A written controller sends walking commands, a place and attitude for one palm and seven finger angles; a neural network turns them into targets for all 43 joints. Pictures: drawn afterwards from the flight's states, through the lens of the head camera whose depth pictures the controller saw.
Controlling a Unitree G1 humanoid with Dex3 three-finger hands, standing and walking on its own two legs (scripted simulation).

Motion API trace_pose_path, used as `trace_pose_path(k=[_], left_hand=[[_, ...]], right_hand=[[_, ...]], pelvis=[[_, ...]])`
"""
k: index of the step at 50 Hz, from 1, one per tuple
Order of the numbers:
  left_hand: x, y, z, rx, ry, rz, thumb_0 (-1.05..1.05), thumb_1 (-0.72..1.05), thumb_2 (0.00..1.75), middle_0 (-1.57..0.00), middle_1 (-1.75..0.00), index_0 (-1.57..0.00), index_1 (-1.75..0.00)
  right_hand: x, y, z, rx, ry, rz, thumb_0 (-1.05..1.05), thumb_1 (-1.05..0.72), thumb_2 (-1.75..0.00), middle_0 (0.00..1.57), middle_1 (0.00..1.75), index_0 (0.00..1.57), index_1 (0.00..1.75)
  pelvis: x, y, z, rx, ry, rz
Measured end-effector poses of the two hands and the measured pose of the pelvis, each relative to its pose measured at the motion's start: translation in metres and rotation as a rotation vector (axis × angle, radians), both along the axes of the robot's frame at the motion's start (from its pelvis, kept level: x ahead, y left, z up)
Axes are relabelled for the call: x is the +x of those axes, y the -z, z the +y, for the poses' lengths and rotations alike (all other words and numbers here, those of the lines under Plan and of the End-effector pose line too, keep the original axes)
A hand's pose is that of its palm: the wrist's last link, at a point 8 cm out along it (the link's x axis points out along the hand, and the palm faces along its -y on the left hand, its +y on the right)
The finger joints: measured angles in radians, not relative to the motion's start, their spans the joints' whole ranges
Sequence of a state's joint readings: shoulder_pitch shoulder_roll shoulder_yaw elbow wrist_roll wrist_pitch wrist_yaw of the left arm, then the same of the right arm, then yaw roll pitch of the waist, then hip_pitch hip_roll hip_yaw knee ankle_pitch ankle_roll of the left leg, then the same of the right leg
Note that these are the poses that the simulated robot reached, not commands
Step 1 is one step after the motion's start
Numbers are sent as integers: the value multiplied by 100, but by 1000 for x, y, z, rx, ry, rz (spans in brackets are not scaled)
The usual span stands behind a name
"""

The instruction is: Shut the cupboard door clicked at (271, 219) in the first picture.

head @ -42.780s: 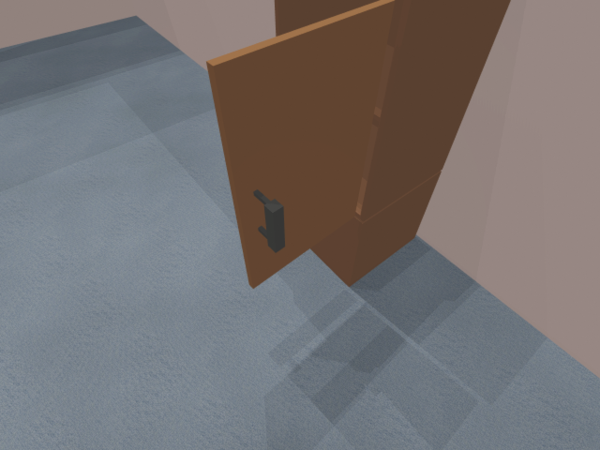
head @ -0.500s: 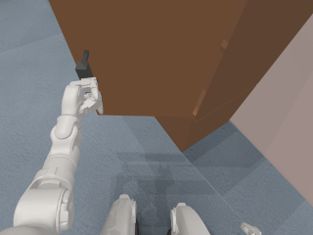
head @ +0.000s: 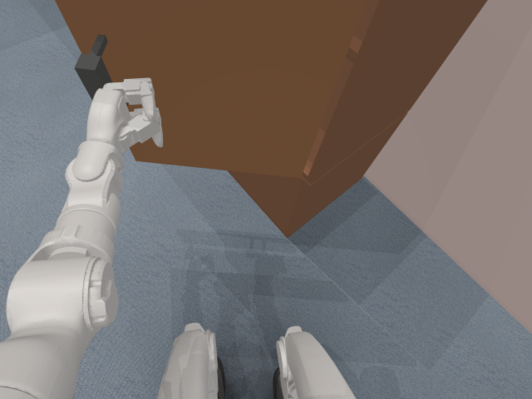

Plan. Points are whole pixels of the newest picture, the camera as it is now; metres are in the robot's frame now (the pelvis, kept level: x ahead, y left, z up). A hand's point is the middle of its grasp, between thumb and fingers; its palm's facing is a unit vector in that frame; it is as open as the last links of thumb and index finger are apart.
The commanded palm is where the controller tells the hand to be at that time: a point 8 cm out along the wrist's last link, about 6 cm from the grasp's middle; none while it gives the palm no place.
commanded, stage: push the door shut along its arc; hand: left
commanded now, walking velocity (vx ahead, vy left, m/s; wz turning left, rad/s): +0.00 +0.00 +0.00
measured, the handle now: (109, 85) +0.58 +0.20 +0.06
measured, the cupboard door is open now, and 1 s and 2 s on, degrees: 46 35 32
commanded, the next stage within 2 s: pull the fist back off the door in 0.88 s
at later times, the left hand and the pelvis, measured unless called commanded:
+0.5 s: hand (173, 93) +0.56 +0.10 +0.07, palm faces -0.26 -0.96 -0.02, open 3.1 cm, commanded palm +0.56 +0.14 +0.06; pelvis +0.00 -0.01 -0.02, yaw -1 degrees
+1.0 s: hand (189, 75) +0.59 +0.08 +0.07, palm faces -0.36 -0.93 -0.03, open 3.3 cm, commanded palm +0.61 +0.08 +0.06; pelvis -0.01 +0.00 -0.04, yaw -3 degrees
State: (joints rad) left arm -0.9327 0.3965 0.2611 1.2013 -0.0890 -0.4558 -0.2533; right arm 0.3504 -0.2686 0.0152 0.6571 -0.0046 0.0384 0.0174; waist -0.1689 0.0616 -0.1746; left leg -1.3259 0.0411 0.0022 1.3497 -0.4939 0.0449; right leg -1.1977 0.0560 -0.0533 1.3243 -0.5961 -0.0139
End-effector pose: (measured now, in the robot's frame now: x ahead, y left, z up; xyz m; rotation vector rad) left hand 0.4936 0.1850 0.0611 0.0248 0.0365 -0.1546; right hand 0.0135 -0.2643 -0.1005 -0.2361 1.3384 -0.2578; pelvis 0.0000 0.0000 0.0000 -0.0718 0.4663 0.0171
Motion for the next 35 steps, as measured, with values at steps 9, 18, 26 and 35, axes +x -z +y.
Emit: trace_pose_path(k=[9, 18, 26, 35], left_hand=[[23, -1, -8, 14, 42, 3, 1, 90, 90, -130, -150, -130, -150], [44, -5, -18, 1, 81, 12, 1, 90, 90, -130, -150, -130, -150], [59, -7, -24, 5, 118, 17, 1, 90, 90, -130, -150, -129, -150], [71, -8, -27, 10, 155, 29, 0, 90, 92, -130, -150, -129, -150]], right_hand=[[-10, 5, -3, 0, 24, 20, 1, -91, -90, 20, 30, 21, 30], [-19, 9, -5, -2, 43, 39, 0, -91, -90, 20, 30, 21, 30], [-26, 11, -6, -12, 54, 55, 0, -91, -90, 20, 30, 21, 30], [-34, 14, -5, -31, 50, 75, 0, -91, -90, 20, 30, 21, 30]], pelvis=[[0, 8, -4, -4, 9, 26], [0, 13, -7, -7, 17, 49], [0, 18, -9, -11, 20, 66], [-2, 25, -9, -21, 17, 83]])
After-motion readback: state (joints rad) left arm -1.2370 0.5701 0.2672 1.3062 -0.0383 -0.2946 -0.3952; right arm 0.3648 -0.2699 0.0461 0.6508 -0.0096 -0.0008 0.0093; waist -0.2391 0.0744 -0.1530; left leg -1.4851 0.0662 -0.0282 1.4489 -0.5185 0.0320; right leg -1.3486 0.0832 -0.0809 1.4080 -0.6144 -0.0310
